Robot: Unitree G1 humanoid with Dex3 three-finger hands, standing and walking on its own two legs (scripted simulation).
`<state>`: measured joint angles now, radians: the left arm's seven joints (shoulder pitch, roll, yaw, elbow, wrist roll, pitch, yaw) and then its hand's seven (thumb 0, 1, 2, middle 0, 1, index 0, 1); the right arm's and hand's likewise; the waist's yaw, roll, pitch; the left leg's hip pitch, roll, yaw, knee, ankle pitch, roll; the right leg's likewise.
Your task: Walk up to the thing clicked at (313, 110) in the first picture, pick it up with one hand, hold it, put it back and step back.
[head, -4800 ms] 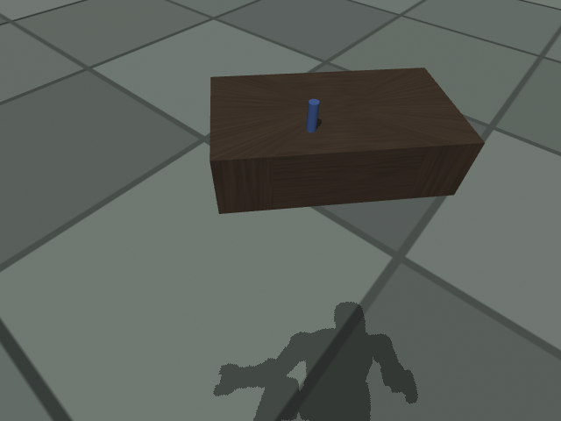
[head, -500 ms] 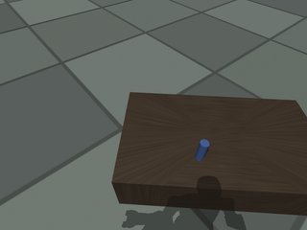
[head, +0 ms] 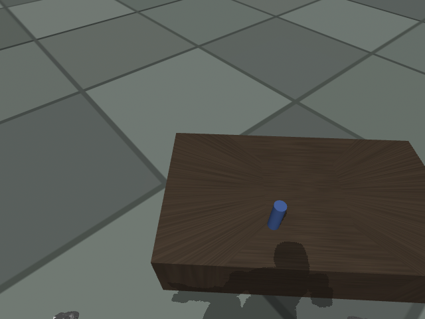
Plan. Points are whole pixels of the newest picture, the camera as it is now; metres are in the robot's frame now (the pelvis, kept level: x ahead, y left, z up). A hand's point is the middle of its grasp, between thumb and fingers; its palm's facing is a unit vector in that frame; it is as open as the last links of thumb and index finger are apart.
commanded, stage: walk up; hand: right
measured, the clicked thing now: (276, 215) +0.53 -0.22 -0.38
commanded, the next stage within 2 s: stand in 0.64 s
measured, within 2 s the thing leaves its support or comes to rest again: neither
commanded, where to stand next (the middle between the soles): +0.06 -0.01 m, yaw -2 degrees
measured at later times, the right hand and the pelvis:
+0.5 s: hand out of the picture +0.07 -0.25 -0.15, palm faces +0.01 +0.94 -0.35, open 7.4 cm; pelvis +0.00 +0.01 +0.00, yaw -1 degrees
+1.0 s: hand out of the picture +0.06 -0.24 -0.15, palm faces +0.00 +0.94 -0.33, open 7.4 cm; pelvis -0.02 +0.01 +0.01, yaw -1 degrees
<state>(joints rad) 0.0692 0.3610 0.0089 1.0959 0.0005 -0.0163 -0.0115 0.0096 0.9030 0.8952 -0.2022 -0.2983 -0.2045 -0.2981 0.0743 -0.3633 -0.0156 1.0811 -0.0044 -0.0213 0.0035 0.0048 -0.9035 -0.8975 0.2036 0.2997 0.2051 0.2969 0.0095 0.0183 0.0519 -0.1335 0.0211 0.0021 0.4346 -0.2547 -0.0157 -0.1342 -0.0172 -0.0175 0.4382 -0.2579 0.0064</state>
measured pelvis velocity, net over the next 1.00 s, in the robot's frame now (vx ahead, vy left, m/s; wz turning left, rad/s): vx -0.02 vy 0.01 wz -0.01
